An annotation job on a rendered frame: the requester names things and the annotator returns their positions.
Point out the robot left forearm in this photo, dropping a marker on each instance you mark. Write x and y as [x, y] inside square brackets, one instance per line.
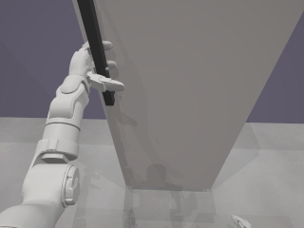
[59, 144]

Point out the right robot hand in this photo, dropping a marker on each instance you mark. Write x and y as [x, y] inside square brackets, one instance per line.
[240, 223]

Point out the left robot hand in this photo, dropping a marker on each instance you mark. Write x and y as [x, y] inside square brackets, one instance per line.
[81, 64]

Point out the left robot upper arm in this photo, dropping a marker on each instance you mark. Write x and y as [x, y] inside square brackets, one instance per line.
[49, 189]

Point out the handle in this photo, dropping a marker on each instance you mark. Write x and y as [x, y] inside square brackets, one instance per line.
[94, 38]

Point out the fridge door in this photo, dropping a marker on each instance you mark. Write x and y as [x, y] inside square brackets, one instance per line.
[192, 72]

